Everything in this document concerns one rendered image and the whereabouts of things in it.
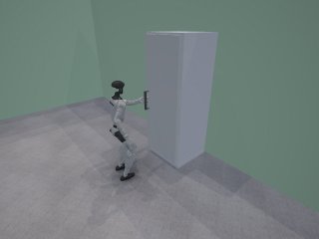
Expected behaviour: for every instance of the left robot forearm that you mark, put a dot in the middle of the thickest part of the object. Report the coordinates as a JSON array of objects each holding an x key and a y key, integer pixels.
[{"x": 135, "y": 102}]

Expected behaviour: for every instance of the fridge door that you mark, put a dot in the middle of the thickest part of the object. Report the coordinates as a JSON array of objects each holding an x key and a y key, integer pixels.
[{"x": 163, "y": 54}]

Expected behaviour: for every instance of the humanoid robot head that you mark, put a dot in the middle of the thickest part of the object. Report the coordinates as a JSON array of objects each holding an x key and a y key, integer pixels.
[{"x": 118, "y": 85}]

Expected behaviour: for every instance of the right robot hand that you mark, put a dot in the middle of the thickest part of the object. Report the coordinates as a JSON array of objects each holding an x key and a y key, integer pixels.
[{"x": 129, "y": 143}]

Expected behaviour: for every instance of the left robot shin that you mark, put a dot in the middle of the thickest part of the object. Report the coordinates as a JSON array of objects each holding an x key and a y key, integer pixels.
[{"x": 122, "y": 155}]

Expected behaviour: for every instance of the handle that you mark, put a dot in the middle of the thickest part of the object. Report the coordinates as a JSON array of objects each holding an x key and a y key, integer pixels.
[{"x": 145, "y": 99}]

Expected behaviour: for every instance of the right robot upper arm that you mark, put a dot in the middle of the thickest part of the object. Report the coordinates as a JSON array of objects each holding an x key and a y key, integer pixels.
[{"x": 120, "y": 108}]

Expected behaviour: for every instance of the left robot hand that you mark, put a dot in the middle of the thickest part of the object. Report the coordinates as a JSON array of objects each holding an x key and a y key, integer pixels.
[{"x": 142, "y": 100}]

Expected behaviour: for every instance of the right robot forearm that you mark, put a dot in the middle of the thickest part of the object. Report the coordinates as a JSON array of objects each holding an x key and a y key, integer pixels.
[{"x": 121, "y": 129}]

